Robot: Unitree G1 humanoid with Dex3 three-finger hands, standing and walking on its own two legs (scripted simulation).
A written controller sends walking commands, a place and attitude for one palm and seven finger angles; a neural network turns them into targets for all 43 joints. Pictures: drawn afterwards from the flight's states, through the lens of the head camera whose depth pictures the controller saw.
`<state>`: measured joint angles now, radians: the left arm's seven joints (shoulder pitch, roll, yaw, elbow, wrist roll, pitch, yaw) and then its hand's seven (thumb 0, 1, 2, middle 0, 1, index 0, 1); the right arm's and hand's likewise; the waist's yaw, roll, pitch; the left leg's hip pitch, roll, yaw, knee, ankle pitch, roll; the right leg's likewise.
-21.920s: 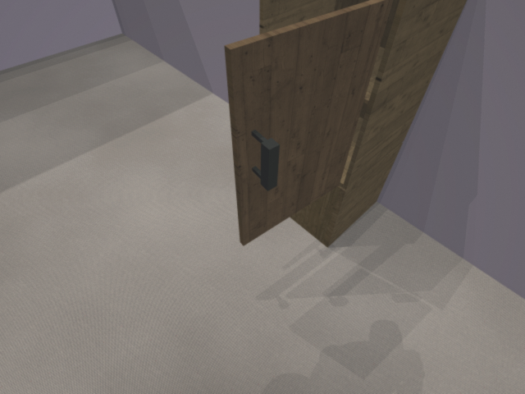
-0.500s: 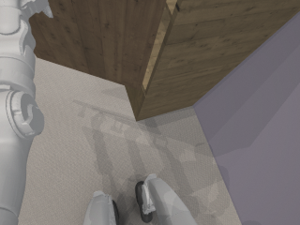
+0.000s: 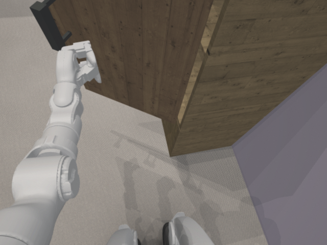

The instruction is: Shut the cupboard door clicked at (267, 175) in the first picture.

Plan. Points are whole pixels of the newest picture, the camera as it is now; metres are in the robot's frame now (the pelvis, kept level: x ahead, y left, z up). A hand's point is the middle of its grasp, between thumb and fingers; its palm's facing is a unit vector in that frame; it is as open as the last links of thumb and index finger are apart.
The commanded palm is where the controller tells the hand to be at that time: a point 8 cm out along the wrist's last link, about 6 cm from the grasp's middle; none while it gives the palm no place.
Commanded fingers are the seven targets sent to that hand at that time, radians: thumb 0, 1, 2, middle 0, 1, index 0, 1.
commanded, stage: pull the fist back off the door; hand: left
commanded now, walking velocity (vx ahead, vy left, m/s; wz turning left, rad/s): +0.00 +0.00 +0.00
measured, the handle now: (55, 23) +0.68 +0.22 +0.07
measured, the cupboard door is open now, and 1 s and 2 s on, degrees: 56 56 56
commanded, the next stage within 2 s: draw the hand back to the body in 0.08 s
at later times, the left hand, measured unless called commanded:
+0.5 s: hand (73, 84) +0.45 +0.15 +0.10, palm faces +0.02 -1.00 -0.04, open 3.1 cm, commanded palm +0.40 +0.19 +0.12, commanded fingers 0.00 0.90 0.90 -1.30 -1.50 -1.30 -1.50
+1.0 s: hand out of the picture +0.30 +0.22 +0.17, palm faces +0.25 -0.94 -0.24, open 3.4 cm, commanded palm +0.25 +0.26 +0.19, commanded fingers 0.00 0.90 0.90 -0.72 -0.87 -0.72 -0.87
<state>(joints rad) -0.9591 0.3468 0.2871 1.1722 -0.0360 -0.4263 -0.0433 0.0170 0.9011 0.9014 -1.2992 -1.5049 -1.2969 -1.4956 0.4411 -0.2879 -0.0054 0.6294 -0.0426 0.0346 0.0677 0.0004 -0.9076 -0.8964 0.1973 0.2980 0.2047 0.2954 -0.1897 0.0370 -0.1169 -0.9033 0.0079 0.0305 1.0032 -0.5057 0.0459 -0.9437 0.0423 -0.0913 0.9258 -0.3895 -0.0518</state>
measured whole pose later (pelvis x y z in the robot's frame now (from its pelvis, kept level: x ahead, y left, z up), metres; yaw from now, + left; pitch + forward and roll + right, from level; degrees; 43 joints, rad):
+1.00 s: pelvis +0.01 +0.00 +0.07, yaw +2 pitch -1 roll -1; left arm 0.00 0.28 0.12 0.11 -0.07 -0.08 0.06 0.02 0.90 0.90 -0.98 -1.16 -0.98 -1.15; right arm 0.16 -0.23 0.05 0.56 0.04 0.00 -0.08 0.01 -0.91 -0.90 0.20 0.30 0.20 0.30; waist 0.04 0.05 -0.02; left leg -0.15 -0.04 0.03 0.46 -0.30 0.05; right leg -0.21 0.02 -0.07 0.45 -0.23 -0.04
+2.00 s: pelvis +0.00 -0.01 +0.07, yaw +2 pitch -2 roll -1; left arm 0.48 0.35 0.37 -0.35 -0.06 -0.15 0.11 0.01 0.89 0.90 -0.21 -0.31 -0.21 -0.30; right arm 0.21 -0.24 0.02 0.63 0.01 -0.07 -0.06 0.01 -0.90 -0.90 0.20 0.30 0.21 0.30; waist 0.04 0.09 -0.02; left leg -0.14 -0.01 0.01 0.47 -0.29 0.04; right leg -0.17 0.05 -0.09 0.39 -0.19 -0.05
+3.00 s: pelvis -0.09 +0.01 +0.04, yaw +3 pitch +0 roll -1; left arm 0.51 0.43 0.49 -0.50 0.00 -0.25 0.15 0.01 0.89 0.90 -0.21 -0.31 -0.21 -0.30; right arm 0.23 -0.22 0.00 0.58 -0.01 -0.06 -0.07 0.01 -0.90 -0.90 0.20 0.30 0.21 0.30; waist -0.01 -0.01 0.01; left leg -0.45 -0.04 0.03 0.72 -0.28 0.07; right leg -0.46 0.06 0.04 0.67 -0.22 -0.01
